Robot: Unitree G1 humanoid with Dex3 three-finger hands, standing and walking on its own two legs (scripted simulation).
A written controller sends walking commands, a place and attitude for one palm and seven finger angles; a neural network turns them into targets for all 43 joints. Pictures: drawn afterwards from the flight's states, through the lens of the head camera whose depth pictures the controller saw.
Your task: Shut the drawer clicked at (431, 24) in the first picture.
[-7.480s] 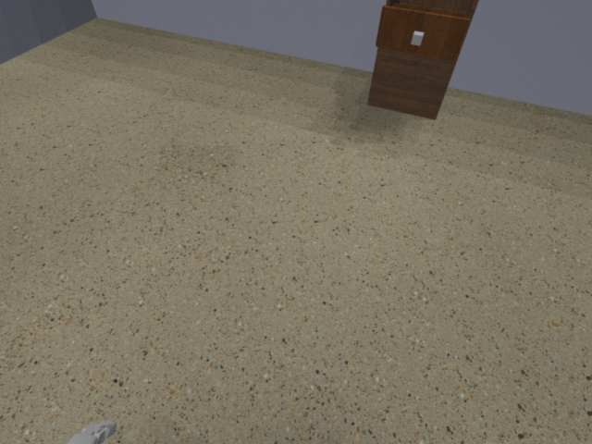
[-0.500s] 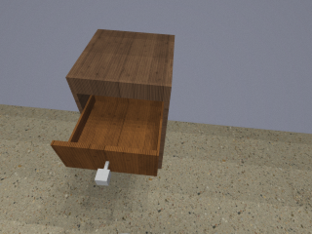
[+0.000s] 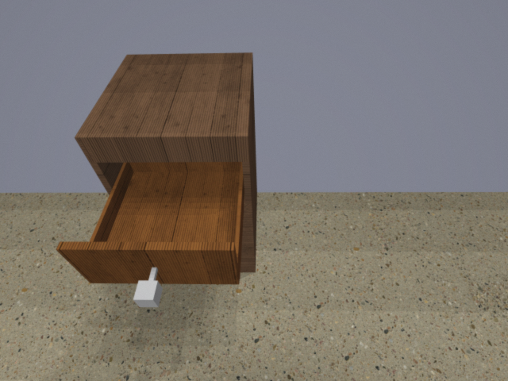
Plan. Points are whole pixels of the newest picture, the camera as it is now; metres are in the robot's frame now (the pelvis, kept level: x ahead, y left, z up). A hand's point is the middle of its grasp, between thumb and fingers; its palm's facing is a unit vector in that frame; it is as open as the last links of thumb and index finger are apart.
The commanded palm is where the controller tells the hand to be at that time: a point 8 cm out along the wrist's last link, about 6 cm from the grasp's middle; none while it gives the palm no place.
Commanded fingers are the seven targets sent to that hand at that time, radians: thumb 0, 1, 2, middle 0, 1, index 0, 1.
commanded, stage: come to a stop and stand still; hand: left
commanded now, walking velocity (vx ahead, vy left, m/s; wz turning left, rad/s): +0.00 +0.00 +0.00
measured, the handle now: (150, 284) +0.34 +0.27 -0.19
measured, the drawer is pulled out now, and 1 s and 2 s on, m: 0.27 0.27 0.27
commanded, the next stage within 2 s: look again from close up in 0.44 s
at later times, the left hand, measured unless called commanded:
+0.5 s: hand out of the picture -0.01 +0.13 -0.16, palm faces +0.05 -0.98 -0.19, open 7.3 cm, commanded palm none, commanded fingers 0.00 0.90 0.90 -0.20 -0.30 -0.20 -0.30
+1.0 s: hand out of the picture +0.00 +0.18 -0.17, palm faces +0.03 -0.98 -0.19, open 7.4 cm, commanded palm none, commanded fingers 0.00 0.90 0.90 -0.20 -0.30 -0.20 -0.30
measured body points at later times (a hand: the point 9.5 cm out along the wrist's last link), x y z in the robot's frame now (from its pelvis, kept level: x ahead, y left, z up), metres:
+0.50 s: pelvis +0.00 -0.04 +0.01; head +0.01 -0.05 +0.46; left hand -0.01 +0.18 -0.15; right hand -0.04 -0.25 -0.16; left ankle +0.02 +0.13 -0.73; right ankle -0.01 -0.11 -0.73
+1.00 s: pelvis +0.01 +0.01 +0.01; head +0.01 +0.02 +0.46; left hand +0.00 +0.24 -0.15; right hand +0.02 -0.21 -0.15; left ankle +0.01 +0.11 -0.73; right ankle -0.01 -0.11 -0.73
